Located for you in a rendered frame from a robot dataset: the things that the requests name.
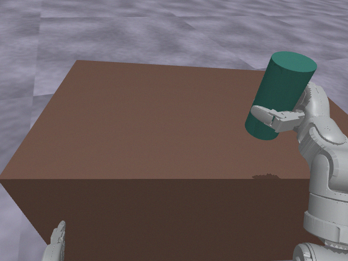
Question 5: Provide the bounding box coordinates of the right robot hand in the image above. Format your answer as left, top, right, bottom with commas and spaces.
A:
251, 81, 330, 133

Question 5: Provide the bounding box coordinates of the left robot hand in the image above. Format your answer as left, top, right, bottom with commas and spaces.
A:
41, 221, 66, 261

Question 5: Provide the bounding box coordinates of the can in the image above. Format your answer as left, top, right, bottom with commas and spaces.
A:
245, 51, 317, 140

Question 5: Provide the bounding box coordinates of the right robot arm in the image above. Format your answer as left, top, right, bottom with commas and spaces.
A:
293, 116, 348, 261

